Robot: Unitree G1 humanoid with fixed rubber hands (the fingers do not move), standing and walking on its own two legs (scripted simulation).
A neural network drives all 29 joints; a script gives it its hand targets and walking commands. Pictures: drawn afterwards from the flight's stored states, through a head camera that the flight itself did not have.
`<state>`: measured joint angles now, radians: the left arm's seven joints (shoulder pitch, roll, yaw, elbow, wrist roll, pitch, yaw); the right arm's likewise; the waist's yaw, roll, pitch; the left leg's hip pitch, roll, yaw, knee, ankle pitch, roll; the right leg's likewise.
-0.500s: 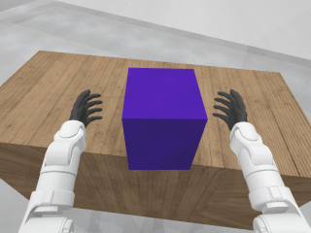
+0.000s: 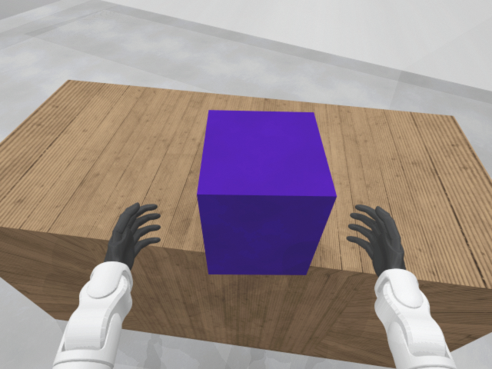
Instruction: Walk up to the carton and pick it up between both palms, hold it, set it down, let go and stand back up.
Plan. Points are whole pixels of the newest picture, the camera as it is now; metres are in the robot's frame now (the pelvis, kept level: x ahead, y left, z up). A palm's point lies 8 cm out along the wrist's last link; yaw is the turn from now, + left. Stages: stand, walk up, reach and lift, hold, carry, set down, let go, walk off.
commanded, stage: set down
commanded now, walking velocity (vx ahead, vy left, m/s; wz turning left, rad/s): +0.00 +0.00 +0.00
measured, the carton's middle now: (259, 196) +0.43 +0.00 +0.03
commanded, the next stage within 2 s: let go in 1.48 s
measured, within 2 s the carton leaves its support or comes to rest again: neither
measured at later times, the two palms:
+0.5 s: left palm (117, 307) +0.22 +0.22 +0.00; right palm (384, 313) +0.22 -0.20 +0.00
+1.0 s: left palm (110, 336) +0.19 +0.23 -0.04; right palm (388, 347) +0.19 -0.21 -0.04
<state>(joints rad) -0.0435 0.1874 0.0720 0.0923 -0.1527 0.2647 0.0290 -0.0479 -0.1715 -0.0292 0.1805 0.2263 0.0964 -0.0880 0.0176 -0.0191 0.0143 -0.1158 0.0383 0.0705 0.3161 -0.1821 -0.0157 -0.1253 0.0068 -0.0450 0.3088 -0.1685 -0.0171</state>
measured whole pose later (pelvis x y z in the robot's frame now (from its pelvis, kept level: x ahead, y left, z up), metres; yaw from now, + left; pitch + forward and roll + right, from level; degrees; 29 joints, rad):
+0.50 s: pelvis +0.01 +0.00 +0.00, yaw +0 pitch -1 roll +0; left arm 0.22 0.20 -0.03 0.21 -0.13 -0.07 0.04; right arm 0.23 -0.15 0.00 0.25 0.18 -0.14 -0.04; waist 0.03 -0.01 0.02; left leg -0.09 0.04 0.07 0.31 -0.20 -0.02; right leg -0.09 0.01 -0.05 0.29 -0.18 -0.02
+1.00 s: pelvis +0.01 +0.01 +0.00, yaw -1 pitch -3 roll +0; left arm 0.24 0.21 -0.01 0.33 -0.07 0.04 0.01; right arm 0.26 -0.17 0.00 0.42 0.10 -0.14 -0.01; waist 0.03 0.00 0.05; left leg -0.05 0.04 0.08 0.33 -0.22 -0.01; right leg -0.06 0.01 -0.03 0.31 -0.19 -0.01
